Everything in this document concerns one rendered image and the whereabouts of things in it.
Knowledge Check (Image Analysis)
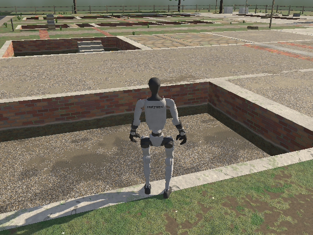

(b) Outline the robot right thigh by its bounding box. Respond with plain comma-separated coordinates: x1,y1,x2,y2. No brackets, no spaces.
163,136,174,167

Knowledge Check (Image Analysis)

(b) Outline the right robot upper arm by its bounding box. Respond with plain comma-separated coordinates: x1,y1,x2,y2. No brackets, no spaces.
165,98,180,125

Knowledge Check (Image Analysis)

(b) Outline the right robot hand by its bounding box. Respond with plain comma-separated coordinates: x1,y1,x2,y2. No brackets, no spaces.
176,134,187,145

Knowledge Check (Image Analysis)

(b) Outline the robot left forearm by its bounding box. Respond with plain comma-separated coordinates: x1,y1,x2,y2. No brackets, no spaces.
130,119,138,135

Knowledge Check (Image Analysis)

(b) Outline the robot right forearm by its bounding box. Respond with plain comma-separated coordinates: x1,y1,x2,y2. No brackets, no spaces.
175,118,185,136

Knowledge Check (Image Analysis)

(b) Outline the left robot hand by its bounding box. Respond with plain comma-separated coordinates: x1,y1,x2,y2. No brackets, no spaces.
129,133,140,142

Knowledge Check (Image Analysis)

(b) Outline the robot right shin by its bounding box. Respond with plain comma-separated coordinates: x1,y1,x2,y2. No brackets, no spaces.
165,159,174,192

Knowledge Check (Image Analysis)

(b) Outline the left robot upper arm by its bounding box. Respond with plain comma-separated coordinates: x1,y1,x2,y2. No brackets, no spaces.
133,99,145,126

